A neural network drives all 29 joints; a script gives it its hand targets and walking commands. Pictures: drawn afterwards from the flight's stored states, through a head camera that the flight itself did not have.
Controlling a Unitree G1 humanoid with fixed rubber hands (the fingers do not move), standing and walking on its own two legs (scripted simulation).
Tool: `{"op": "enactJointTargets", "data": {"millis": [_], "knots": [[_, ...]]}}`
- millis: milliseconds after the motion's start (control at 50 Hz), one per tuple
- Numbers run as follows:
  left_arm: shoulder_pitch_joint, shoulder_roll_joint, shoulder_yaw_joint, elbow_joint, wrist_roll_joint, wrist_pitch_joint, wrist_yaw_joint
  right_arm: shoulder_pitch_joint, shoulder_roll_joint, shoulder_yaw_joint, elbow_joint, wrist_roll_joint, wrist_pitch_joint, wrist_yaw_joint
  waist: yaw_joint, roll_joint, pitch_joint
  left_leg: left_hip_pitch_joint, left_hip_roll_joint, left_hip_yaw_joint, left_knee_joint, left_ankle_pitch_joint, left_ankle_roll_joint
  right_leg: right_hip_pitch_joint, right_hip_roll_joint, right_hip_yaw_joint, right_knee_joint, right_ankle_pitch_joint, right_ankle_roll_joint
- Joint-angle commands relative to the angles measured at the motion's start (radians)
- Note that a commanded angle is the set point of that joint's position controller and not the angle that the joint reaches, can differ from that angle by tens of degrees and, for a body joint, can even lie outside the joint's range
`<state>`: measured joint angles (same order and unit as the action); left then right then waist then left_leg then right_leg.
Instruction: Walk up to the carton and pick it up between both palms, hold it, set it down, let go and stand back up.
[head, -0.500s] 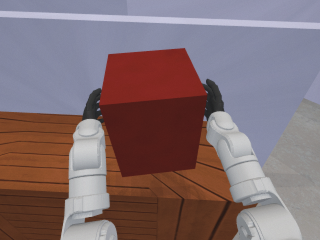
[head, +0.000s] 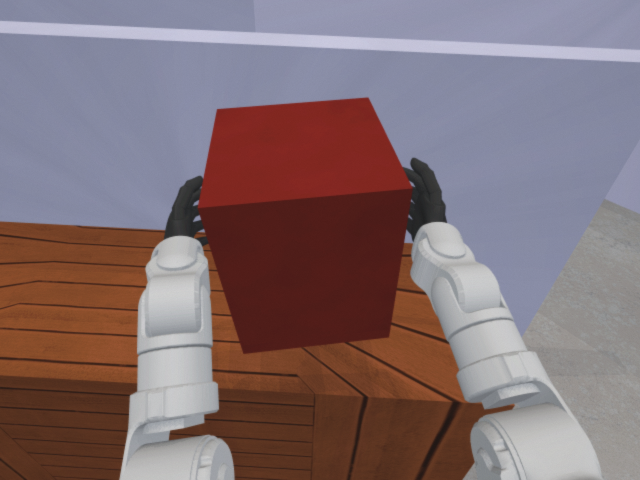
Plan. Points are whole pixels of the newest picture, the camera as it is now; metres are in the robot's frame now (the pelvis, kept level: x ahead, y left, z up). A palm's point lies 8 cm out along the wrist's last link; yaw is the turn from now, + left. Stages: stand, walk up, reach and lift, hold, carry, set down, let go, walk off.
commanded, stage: hold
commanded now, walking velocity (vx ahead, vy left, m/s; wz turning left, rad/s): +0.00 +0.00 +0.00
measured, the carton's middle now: (305, 226) +0.41 +0.01 +0.16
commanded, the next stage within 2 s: none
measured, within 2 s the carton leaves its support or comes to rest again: neither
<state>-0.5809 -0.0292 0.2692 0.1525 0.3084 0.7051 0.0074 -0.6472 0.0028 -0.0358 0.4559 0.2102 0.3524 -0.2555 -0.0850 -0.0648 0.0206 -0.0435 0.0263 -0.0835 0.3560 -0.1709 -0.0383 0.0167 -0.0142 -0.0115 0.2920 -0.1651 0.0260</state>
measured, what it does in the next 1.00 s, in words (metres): stands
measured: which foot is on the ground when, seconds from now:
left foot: down 0.00-1.00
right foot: down 0.00-1.00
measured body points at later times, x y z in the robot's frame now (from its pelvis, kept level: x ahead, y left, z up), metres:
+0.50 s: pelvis +0.00 +0.00 +0.00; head -0.05 +0.03 +0.44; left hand +0.37 +0.16 +0.18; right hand +0.37 -0.14 +0.20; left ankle +0.03 +0.14 -0.75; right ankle +0.01 -0.14 -0.75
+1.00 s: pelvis +0.00 +0.00 +0.00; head -0.05 +0.03 +0.45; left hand +0.37 +0.16 +0.18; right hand +0.37 -0.14 +0.19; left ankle +0.03 +0.14 -0.75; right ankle +0.01 -0.14 -0.75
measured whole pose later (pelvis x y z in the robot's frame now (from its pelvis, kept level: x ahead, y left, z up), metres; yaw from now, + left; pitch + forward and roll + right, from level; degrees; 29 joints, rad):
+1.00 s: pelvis +0.00 +0.00 +0.00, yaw +0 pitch -8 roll -1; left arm -0.55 -0.04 0.27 0.13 0.30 0.70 0.01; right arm -0.62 0.00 -0.02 0.44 0.22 0.34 -0.26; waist -0.09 -0.06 0.01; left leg -0.05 0.03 -0.08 0.36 -0.18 -0.04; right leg 0.02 -0.01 -0.02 0.29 -0.17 0.02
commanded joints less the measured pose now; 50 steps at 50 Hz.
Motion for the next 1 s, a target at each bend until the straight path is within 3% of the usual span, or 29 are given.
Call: {"op": "enactJointTargets", "data": {"millis": [0,100,140,220,260,300,320,340,480,580,660,700,780,800,960,980], "knots": [[-0.765,-0.617,-0.546,-0.178,-0.192,-0.094,-0.154,-0.858,0.580,0.442,-0.330,0.096,-0.072,0.134,-0.020,0.120,-0.458,0.167,-0.089,0.097,-0.006,0.323,-0.016,0.069,0.088,-0.067,-0.018,0.237,0.018],[-0.759,-0.607,-0.542,-0.218,-0.187,-0.102,-0.151,-0.839,0.584,0.458,-0.337,0.099,-0.071,0.133,-0.008,0.118,-0.463,0.157,-0.087,0.097,-0.005,0.320,-0.013,0.075,0.088,-0.068,-0.017,0.240,0.016],[-0.768,-0.595,-0.537,-0.198,-0.181,-0.099,-0.152,-0.824,0.577,0.450,-0.305,0.091,-0.064,0.135,-0.016,0.112,-0.414,0.147,-0.089,0.097,-0.018,0.305,-0.011,0.067,0.082,-0.066,-0.024,0.223,0.019],[-0.776,-0.597,-0.569,-0.239,-0.200,-0.103,-0.145,-0.831,0.581,0.464,-0.349,0.103,-0.070,0.129,-0.022,0.122,-0.440,0.156,-0.088,0.095,0.000,0.342,-0.022,0.073,0.086,-0.071,-0.013,0.257,0.019],[-0.757,-0.591,-0.538,-0.216,-0.184,-0.095,-0.150,-0.838,0.578,0.464,-0.345,0.100,-0.067,0.130,-0.002,0.102,-0.417,0.134,-0.090,0.096,-0.008,0.296,-0.010,0.069,0.085,-0.068,-0.018,0.236,0.021],[-0.753,-0.593,-0.545,-0.224,-0.187,-0.094,-0.150,-0.831,0.578,0.459,-0.348,0.094,-0.067,0.129,-0.006,0.108,-0.422,0.128,-0.090,0.095,-0.015,0.292,-0.008,0.072,0.082,-0.065,-0.018,0.232,0.020],[-0.762,-0.592,-0.556,-0.211,-0.189,-0.092,-0.150,-0.820,0.573,0.450,-0.332,0.092,-0.063,0.129,-0.027,0.117,-0.406,0.133,-0.088,0.097,-0.014,0.283,-0.014,0.059,0.080,-0.065,-0.021,0.222,0.018],[-0.759,-0.586,-0.544,-0.198,-0.180,-0.090,-0.152,-0.832,0.568,0.443,-0.321,0.094,-0.061,0.131,-0.017,0.114,-0.393,0.131,-0.083,0.095,-0.020,0.265,-0.011,0.057,0.081,-0.063,-0.025,0.193,0.016],[-0.765,-0.589,-0.529,-0.162,-0.178,-0.086,-0.161,-0.840,0.567,0.420,-0.302,0.083,-0.060,0.132,-0.024,0.113,-0.385,0.120,-0.088,0.100,-0.034,0.227,-0.005,0.053,0.076,-0.064,-0.030,0.167,0.018],[-0.770,-0.601,-0.550,-0.199,-0.194,-0.097,-0.156,-0.838,0.578,0.440,-0.332,0.089,-0.071,0.134,-0.027,0.119,-0.443,0.144,-0.090,0.098,-0.016,0.292,-0.014,0.071,0.083,-0.069,-0.017,0.228,0.019],[-0.734,-0.594,-0.542,-0.207,-0.184,-0.098,-0.152,-0.821,0.568,0.458,-0.335,0.104,-0.067,0.130,-0.010,0.114,-0.449,0.155,-0.090,0.093,-0.002,0.343,-0.016,0.082,0.087,-0.066,-0.014,0.269,0.021],[-0.725,-0.590,-0.534,-0.190,-0.181,-0.092,-0.158,-0.817,0.567,0.457,-0.336,0.091,-0.064,0.126,-0.015,0.089,-0.421,0.145,-0.089,0.098,-0.012,0.312,-0.008,0.088,0.082,-0.067,-0.016,0.264,0.024],[-0.756,-0.589,-0.527,-0.179,-0.171,-0.092,-0.157,-0.827,0.567,0.429,-0.297,0.085,-0.067,0.134,-0.018,0.115,-0.391,0.130,-0.087,0.099,-0.029,0.253,-0.008,0.049,0.078,-0.069,-0.029,0.179,0.016],[-0.769,-0.601,-0.543,-0.218,-0.184,-0.097,-0.154,-0.829,0.576,0.442,-0.322,0.086,-0.072,0.137,-0.012,0.111,-0.426,0.137,-0.087,0.098,-0.026,0.277,-0.010,0.060,0.081,-0.066,-0.026,0.193,0.016],[-0.769,-0.597,-0.556,-0.196,-0.191,-0.100,-0.145,-0.847,0.581,0.449,-0.332,0.092,-0.070,0.134,-0.014,0.121,-0.418,0.133,-0.088,0.094,-0.016,0.267,-0.010,0.052,0.079,-0.065,-0.022,0.198,0.017],[-0.770,-0.594,-0.538,-0.143,-0.182,-0.093,-0.148,-0.850,0.571,0.426,-0.295,0.081,-0.064,0.135,-0.019,0.112,-0.381,0.116,-0.085,0.094,-0.028,0.222,-0.006,0.030,0.077,-0.065,-0.030,0.148,0.016]]}}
